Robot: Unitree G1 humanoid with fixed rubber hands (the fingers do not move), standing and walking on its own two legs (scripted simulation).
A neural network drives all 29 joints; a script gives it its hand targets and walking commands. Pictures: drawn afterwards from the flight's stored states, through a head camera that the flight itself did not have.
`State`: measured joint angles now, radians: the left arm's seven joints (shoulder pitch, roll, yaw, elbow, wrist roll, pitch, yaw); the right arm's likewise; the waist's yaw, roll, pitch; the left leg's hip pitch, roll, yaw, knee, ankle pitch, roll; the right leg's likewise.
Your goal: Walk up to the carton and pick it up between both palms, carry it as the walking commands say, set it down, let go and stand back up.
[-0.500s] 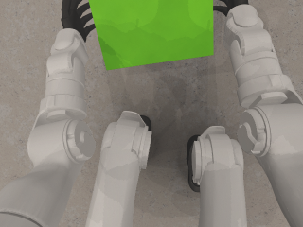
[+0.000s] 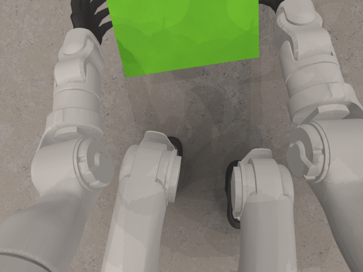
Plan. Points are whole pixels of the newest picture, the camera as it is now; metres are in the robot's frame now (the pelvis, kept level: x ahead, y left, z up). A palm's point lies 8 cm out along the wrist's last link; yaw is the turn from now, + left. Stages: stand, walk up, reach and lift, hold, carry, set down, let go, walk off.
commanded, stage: set down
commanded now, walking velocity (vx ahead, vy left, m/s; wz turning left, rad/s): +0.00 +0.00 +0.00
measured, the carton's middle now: (186, 19) +0.54 +0.10 -0.25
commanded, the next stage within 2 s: none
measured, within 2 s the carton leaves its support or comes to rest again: rests again in 0.66 s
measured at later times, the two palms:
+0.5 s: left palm (89, 27) +0.49 +0.26 -0.16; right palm out of the picture +0.57 -0.07 -0.17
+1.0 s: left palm (77, 43) +0.46 +0.29 -0.18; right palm (295, 13) +0.55 -0.09 -0.18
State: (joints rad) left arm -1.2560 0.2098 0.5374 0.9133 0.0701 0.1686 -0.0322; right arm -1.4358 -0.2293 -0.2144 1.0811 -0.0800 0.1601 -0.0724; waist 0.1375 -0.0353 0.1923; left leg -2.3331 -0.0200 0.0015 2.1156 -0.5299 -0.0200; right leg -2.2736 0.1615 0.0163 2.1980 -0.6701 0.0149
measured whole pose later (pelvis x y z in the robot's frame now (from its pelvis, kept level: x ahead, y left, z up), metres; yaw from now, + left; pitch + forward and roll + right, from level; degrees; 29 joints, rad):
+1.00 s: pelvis -0.02 +0.01 -0.02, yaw +0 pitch +36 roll +1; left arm -1.33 0.37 0.30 1.16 -0.20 0.01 0.05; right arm -1.46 -0.39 0.04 1.11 0.17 0.10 -0.07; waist 0.13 -0.01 0.35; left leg -2.30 0.01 0.05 2.16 -0.48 0.03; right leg -2.24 0.11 0.02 2.25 -0.64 0.02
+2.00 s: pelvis +0.02 +0.01 +0.18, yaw +0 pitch +47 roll -1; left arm -0.96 0.31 0.35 0.74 -0.17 0.21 -0.01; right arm -1.15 -0.35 -0.16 0.88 0.01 0.25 0.00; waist 0.15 -0.04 -0.09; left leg -1.90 -0.03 0.00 1.50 -0.42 0.02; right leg -1.83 0.06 0.02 1.56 -0.54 0.01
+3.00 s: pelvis +0.10 +0.03 +0.37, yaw +1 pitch +22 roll -1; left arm -0.05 0.24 0.10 0.50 -0.03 0.04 -0.13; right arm -0.16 -0.16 -0.13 0.55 -0.05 0.06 -0.02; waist 0.08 0.02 -0.08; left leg -0.79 -0.05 -0.01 0.67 -0.26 0.04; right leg -0.72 0.03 0.06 0.66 -0.33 0.02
